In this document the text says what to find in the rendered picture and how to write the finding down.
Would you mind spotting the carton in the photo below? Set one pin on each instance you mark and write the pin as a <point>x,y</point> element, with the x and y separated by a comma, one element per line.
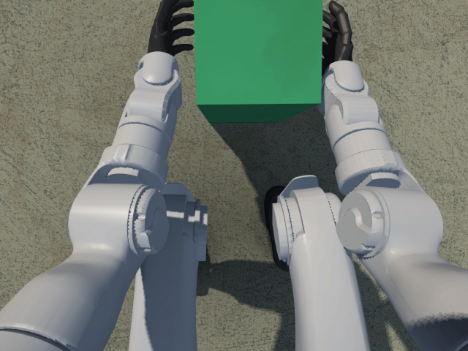
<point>257,61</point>

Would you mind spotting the left robot upper arm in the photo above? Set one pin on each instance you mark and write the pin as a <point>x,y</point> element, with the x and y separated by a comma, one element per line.
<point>75,305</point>

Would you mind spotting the left robot forearm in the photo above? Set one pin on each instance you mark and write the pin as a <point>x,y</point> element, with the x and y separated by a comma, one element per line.
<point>144,135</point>

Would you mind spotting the right robot upper arm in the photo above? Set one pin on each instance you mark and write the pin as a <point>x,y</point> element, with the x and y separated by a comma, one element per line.
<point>396,234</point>

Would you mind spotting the robot left hand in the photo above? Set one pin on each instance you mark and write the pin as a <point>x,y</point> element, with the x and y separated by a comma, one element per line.
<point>162,35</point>

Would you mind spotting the left robot shin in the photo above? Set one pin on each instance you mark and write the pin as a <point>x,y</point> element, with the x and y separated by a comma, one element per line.
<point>173,188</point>

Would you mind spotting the right robot foot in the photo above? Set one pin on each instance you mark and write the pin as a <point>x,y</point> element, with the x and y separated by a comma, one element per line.
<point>271,197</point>

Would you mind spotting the robot right hand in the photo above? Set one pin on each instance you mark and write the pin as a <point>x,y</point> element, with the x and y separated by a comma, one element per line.
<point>339,45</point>

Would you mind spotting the right robot forearm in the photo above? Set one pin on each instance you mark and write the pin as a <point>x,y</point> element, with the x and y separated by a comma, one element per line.
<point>358,139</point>

